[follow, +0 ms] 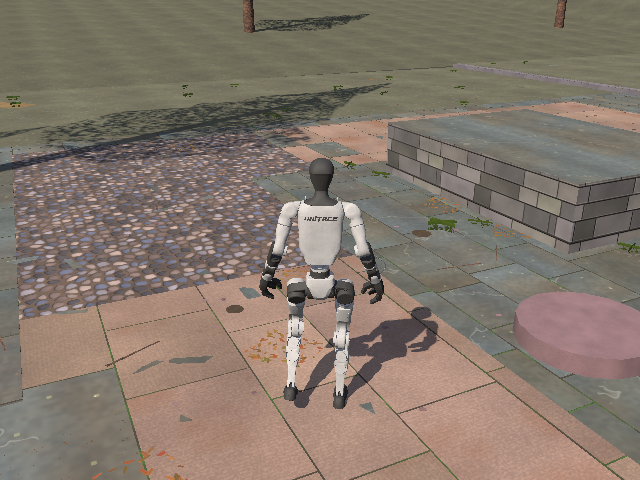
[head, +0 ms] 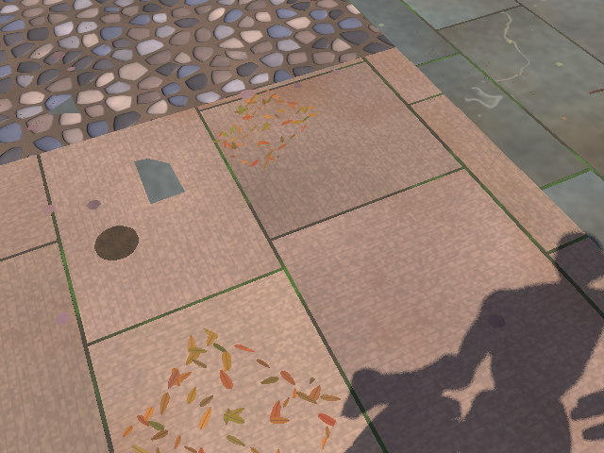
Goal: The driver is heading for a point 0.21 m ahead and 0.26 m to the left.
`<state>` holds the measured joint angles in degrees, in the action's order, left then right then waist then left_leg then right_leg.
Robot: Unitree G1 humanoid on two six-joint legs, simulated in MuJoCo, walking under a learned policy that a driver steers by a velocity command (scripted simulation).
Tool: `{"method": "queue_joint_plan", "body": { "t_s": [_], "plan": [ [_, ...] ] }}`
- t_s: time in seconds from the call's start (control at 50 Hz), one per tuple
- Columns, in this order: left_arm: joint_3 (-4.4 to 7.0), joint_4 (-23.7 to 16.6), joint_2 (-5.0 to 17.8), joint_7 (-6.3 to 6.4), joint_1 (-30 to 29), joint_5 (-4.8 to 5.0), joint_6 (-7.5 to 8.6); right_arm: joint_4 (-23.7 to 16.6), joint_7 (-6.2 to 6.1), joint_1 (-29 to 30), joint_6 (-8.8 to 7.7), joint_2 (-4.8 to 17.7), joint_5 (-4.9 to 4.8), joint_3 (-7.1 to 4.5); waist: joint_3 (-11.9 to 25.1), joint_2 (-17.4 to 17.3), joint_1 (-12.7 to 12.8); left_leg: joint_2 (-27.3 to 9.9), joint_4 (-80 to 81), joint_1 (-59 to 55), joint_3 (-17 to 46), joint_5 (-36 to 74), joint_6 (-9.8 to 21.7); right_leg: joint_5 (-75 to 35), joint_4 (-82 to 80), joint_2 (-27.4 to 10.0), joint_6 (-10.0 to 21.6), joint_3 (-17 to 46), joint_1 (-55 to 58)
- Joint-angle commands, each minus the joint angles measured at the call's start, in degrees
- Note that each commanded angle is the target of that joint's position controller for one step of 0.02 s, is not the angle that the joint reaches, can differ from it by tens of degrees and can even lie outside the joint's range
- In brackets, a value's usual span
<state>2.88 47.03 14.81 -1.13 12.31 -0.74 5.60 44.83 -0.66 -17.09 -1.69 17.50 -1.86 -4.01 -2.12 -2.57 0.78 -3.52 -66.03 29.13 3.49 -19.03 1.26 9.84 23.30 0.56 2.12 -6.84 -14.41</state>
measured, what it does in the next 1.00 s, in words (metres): walks ahead: left foot, then right foot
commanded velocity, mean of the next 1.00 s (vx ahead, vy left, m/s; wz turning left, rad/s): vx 0.24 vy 0.00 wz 0.26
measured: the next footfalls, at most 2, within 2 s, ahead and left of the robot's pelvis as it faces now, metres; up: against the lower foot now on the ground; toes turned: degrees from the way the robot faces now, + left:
left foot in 0.34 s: +0.33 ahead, +0.18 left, +0.00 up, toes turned +14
right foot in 0.76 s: +0.45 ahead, -0.03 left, +0.00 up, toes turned +13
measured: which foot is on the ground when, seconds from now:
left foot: up 0.00-0.32, down 0.34-1.00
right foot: down 0.00-0.32, up 0.34-0.74, down 0.76-1.00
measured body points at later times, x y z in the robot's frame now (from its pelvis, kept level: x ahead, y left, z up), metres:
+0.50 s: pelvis +0.24 +0.08 +0.00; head +0.29 +0.11 +0.44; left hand +0.30 +0.39 -0.13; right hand +0.44 -0.15 -0.10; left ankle +0.29 +0.17 -0.74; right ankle +0.23 -0.09 -0.65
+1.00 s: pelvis +0.35 +0.08 +0.00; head +0.36 +0.08 +0.45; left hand +0.40 +0.36 -0.13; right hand +0.52 -0.14 -0.14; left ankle +0.29 +0.17 -0.74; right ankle +0.41 -0.04 -0.74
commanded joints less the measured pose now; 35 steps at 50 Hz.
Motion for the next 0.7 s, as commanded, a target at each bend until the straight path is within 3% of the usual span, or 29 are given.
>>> {"method": "queue_joint_plan", "body": {
  "t_s": [0.02, 0.06, 0.14, 0.2, 0.24, 0.28, 0.3, 0.32, 0.34, 0.36, 0.38, 0.4, 0.42, 0.44, 0.48, 0.52, 0.6, 0.7],
  "plan": [
    [1.94, -2.09, 7.29, 0.36, -1.70, 0.12, 1.45, -4.36, -0.25, -0.46, 0.83, 2.36, 0.27, -0.98, 0.83, 7.42, -0.84, -4.53, 2.34, 7.56, 2.96, 4.17, -0.63, -5.86, -15.70, -17.02, 9.00, 12.25, 4.96],
    [2.44, -1.31, 8.48, 0.69, -1.13, 0.01, 1.31, -5.31, 0.01, 1.74, 0.91, 2.00, 0.63, -0.86, 0.13, 6.60, -0.54, -4.79, 7.48, 9.69, 2.78, 9.56, -1.18, -8.67, -16.47, -16.68, 9.05, 8.16, 6.26],
    [2.90, -0.67, 9.99, 1.36, -0.35, 0.32, 0.40, -7.00, 1.70, 8.44, 0.07, 0.76, 0.60, -0.22, -1.34, 5.48, 1.64, -3.84, 20.96, 7.41, -1.47, 20.05, -0.72, -11.89, -16.74, -14.81, 7.43, 0.03, 8.03],
    [3.46, 0.43, 11.46, 1.53, 2.24, 1.10, -0.65, -9.04, 2.72, 13.35, 0.09, 0.69, 0.56, -0.01, -2.88, 4.91, 3.32, -3.15, 26.73, 7.84, -3.68, 20.05, 0.32, -12.76, -15.92, -16.39, 6.79, -2.25, 12.93],
    [3.88, 1.02, 12.46, 1.50, 2.93, 1.84, -1.55, -10.28, 3.21, 14.79, 0.28, 1.50, 0.60, -0.30, -3.37, 5.18, 3.00, -2.26, 28.94, 8.04, -4.86, 16.54, 1.69, -17.01, -13.58, -17.64, 5.91, -3.34, 17.14],
    [4.34, 1.00, 13.94, 1.73, 2.02, 2.54, -2.43, -10.69, 3.42, 12.94, 0.47, 3.20, 1.21, -1.21, -1.53, 6.51, 0.63, 1.08, 30.09, 2.88, -7.58, 10.55, 3.69, -36.12, -6.07, -17.72, 4.73, -4.80, 19.30],
    [4.43, 0.92, 14.39, 1.91, 1.29, 2.83, -2.99, -9.66, 3.37, 7.87, 0.46, 4.79, 1.56, -2.20, 1.53, 6.98, -2.58, 3.79, 31.42, -3.98, -9.07, 9.37, 4.93, -45.93, 2.17, -16.80, 3.84, -5.44, 18.94],
    [3.92, 0.75, 13.29, 2.06, 0.59, 2.90, -3.30, -7.01, 2.88, -1.29, 0.30, 7.45, 1.65, -3.84, 6.38, 5.52, -7.52, 6.57, 36.31, -16.81, -9.34, 16.34, 6.68, -46.18, 14.12, -14.04, 1.68, -6.71, 15.02],
    [2.67, -0.27, 10.24, 2.01, 2.33, 0.89, -2.90, -5.53, 1.54, -7.80, 0.66, 12.27, 1.69, -5.28, 12.11, -2.31, -9.26, -0.63, 35.89, -33.75, 1.27, 33.17, 9.42, -24.28, 31.39, -10.70, -1.77, -6.82, 1.33],
    [0.09, -2.23, 3.24, 1.05, 9.64, -0.94, -1.70, -7.40, 1.08, -3.47, 0.36, 17.78, 2.48, -5.17, 20.37, -15.41, -1.05, -17.50, 37.11, -49.96, 29.79, 43.94, 21.99, 28.87, 52.43, 0.06, -5.69, -1.10, -19.85],
    [1.15, -0.19, 9.14, 0.57, 5.80, 1.35, -0.70, -8.75, 1.61, -4.89, -0.06, 12.34, 2.14, -3.75, 27.90, -4.54, -6.46, -19.06, 41.58, -48.97, 32.78, 42.98, 22.74, 28.87, 57.06, -0.87, -5.23, 10.06, -20.58],
    [1.66, -1.51, 10.40, 0.49, 0.68, 3.36, -0.57, -7.68, 1.96, -2.49, -0.57, 9.69, 2.08, -2.81, 19.69, -2.66, -6.23, -16.65, 41.93, -43.56, 22.79, 46.32, 20.02, 24.59, 55.89, -3.47, -4.37, 9.54, -24.15],
    [1.32, -1.62, 9.13, 1.07, -0.84, 2.65, -0.55, -7.04, 2.02, 0.51, -0.96, 7.76, 1.26, -2.30, 13.44, 0.38, -4.33, -13.41, 42.37, -35.87, 16.48, 44.86, 16.76, 20.06, 50.87, -5.99, -3.86, 8.94, -24.42],
    [1.55, -1.09, 9.31, 1.64, -1.67, 1.45, -0.92, -7.14, 1.85, 3.71, -1.02, 5.95, 1.17, -1.73, 10.00, 0.69, -2.87, -11.55, 44.11, -29.08, 13.08, 43.81, 15.03, 17.16, 47.28, -7.32, -3.95, 8.99, -22.17],
    [1.85, -0.09, 9.14, 2.06, 1.07, 1.33, -2.67, -7.37, 1.58, 7.14, -1.24, 5.41, 2.55, -1.30, 9.02, -0.89, 0.48, -9.80, 47.64, -19.49, 8.80, 46.31, 14.33, 13.29, 44.67, -7.57, -4.34, 9.18, -13.92],
    [1.64, 0.74, 7.54, 2.58, 2.98, 0.98, -3.85, -6.49, 1.32, 8.52, -1.94, 5.33, 2.89, -1.15, 9.17, -0.82, 2.06, -8.80, 48.96, -16.47, 5.13, 49.15, 14.62, 10.16, 39.77, -7.02, -5.29, 8.91, -11.37],
    [0.95, 0.42, 5.61, 2.83, -0.84, 0.44, -4.64, -4.05, 0.35, 9.64, -1.48, 4.97, 2.89, -0.75, 8.86, -2.03, 1.23, -6.45, 49.40, -16.52, 0.85, 44.56, 12.64, 1.95, 25.10, -6.84, -6.18, 8.92, -9.18],
    [1.17, 0.09, 6.49, 2.50, -5.00, 0.71, -5.09, -0.46, 0.38, 8.66, -0.37, 4.25, 3.15, 0.01, 6.98, -2.69, -0.75, -7.35, 48.85, -17.56, 3.10, 32.75, 11.73, 0.43, 14.19, -5.61, -5.50, 8.85, -5.44]
  ]
}}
